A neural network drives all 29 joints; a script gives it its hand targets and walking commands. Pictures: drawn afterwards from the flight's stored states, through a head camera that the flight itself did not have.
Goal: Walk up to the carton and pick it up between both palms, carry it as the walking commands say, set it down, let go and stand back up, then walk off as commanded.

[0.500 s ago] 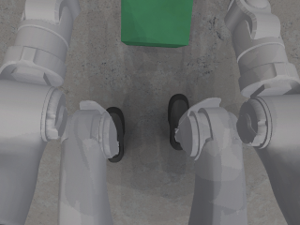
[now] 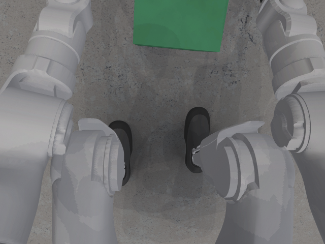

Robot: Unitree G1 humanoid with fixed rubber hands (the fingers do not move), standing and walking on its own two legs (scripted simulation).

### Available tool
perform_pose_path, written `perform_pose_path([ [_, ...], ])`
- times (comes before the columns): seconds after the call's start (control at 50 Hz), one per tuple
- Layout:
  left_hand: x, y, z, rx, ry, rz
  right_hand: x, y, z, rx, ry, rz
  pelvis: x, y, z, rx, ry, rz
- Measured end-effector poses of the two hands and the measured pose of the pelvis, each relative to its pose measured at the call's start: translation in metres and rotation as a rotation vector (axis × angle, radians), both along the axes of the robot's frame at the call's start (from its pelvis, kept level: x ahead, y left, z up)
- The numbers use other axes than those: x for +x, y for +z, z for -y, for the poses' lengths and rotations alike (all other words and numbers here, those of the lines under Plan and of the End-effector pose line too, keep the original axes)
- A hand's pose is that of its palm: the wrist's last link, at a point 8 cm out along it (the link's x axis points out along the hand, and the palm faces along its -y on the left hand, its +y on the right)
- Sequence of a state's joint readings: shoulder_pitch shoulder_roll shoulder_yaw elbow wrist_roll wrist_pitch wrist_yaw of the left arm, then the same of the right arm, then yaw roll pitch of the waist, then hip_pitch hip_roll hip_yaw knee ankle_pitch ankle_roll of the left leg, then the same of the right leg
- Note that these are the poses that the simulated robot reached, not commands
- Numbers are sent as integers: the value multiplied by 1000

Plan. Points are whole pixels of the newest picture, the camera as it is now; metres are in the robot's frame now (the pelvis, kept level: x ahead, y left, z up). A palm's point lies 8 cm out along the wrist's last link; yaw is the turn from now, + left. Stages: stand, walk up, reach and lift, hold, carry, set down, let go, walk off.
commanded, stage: reach and lift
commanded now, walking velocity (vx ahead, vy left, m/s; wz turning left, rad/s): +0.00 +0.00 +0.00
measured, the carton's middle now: out of the picture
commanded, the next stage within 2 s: none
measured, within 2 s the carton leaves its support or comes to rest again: leaves its support in 1.48 s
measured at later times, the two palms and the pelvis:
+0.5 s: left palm out of the picture +0.54 +0.11 -0.21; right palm out of the picture +0.54 -0.17 -0.20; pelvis +0.00 +0.00 +0.00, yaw +0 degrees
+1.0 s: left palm out of the picture +0.55 +0.10 -0.20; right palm out of the picture +0.55 -0.16 -0.20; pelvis +0.00 +0.00 -0.01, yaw +1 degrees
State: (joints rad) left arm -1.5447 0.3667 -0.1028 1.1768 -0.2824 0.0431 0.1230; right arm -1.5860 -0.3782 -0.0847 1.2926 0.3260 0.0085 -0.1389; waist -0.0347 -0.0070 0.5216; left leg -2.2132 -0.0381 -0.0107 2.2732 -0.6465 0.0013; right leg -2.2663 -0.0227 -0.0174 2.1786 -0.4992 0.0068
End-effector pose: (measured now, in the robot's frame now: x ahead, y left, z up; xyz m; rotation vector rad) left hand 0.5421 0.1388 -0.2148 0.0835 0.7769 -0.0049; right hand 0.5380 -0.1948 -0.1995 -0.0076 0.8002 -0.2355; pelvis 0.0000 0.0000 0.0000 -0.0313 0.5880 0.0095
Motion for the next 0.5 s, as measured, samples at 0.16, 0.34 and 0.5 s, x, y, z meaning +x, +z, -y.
perform_pose_path([
  [0.16,9,7,-3,-1,-4,8,2,5,-9,27,10,14,0,-4,-3,-4,8,6],
  [0.34,5,6,19,-32,-38,-1,-5,0,-4,14,12,-15,-1,-2,-2,-7,4,2],
  [0.5,2,9,29,-20,-61,7,2,2,-21,34,54,4,-3,-1,2,3,-1,6],
])
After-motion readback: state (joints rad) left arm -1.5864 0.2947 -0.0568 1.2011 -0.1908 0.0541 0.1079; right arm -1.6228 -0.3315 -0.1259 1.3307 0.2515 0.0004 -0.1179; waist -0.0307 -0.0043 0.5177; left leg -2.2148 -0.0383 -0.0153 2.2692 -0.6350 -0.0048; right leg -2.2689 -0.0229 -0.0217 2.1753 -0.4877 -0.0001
